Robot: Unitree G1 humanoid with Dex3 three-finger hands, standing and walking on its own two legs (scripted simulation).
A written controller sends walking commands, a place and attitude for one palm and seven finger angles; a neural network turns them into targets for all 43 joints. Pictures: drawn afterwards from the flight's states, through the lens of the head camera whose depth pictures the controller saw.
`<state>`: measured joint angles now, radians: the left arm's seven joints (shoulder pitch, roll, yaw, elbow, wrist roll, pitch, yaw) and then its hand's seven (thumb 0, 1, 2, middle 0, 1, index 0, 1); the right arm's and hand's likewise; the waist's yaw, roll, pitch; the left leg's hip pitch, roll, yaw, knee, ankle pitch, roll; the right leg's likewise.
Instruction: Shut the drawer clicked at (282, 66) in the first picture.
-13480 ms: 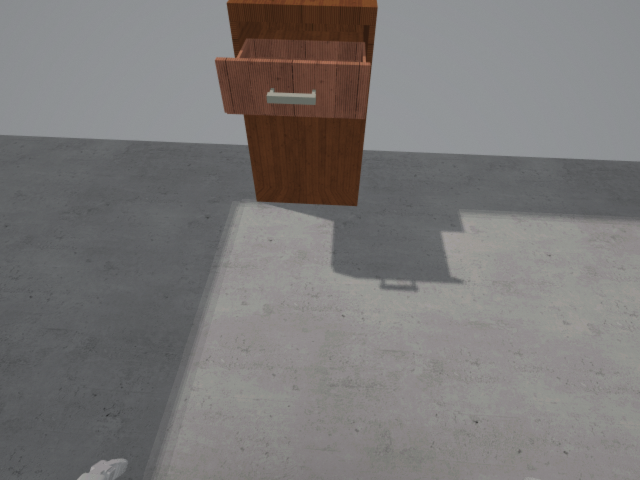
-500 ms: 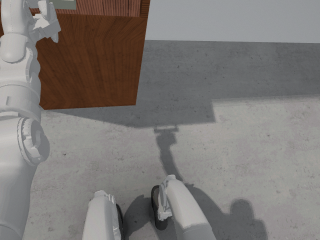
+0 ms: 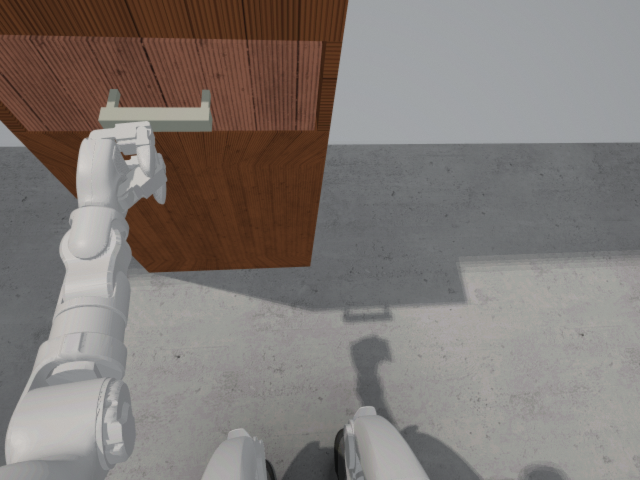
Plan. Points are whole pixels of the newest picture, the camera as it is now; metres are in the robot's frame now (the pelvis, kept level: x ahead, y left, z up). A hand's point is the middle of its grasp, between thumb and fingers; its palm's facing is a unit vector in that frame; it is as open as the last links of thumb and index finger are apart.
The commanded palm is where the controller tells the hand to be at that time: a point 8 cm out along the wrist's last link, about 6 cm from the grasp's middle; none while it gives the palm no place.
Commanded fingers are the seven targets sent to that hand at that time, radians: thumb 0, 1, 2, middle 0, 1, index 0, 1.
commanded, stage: draw the hand back to the body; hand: left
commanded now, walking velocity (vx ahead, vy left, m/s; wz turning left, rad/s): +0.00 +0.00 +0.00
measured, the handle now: (159, 108) +0.60 +0.18 +0.02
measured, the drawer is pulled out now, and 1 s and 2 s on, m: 0.00 0.00 0.00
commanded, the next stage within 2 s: step back with the hand held close in 1.20 s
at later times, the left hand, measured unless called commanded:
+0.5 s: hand (51, 285) +0.31 +0.20 +0.14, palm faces +0.17 -0.96 -0.22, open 3.3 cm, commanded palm +0.28 +0.25 +0.16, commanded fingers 0.00 0.90 0.90 -1.40 -1.60 -1.40 -1.60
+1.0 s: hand out of the picture +0.19 +0.24 +0.23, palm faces +0.43 -0.82 -0.38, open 3.3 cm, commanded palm +0.13 +0.27 +0.26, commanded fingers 0.00 0.90 0.90 -1.40 -1.60 -1.40 -1.60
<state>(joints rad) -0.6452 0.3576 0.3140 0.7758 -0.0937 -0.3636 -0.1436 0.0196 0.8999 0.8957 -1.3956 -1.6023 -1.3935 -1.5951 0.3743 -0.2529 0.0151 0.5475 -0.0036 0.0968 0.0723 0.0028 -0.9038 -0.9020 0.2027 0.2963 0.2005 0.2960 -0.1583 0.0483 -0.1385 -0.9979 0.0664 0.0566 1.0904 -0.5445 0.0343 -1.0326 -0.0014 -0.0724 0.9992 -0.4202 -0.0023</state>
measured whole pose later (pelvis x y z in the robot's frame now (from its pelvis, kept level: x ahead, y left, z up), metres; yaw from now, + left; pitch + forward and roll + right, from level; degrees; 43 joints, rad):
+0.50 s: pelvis +0.02 +0.00 +0.06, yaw +2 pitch +6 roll -1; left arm 0.04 0.29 0.12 0.11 -0.09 -0.10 0.01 0.02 0.90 0.90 -1.40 -1.60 -1.40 -1.59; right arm 0.21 -0.24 0.03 0.50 0.05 0.03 -0.05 0.01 -0.90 -0.90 0.20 0.30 0.20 0.30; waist 0.00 0.04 -0.08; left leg -0.37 0.01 0.04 0.68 -0.41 0.02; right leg -0.43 -0.02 -0.07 0.65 -0.33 0.00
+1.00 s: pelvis +0.01 -0.01 +0.08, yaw +2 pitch -4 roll -1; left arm 0.49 0.33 0.27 -0.43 -0.07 -0.07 0.11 0.02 0.90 0.90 -1.40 -1.60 -1.40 -1.59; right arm 0.21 -0.23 0.04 0.61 0.01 -0.08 -0.06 0.01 -0.90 -0.90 0.20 0.30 0.20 0.30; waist 0.06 0.07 0.00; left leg -0.06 0.02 0.03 0.44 -0.30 0.01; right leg -0.11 0.00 -0.07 0.42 -0.23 -0.01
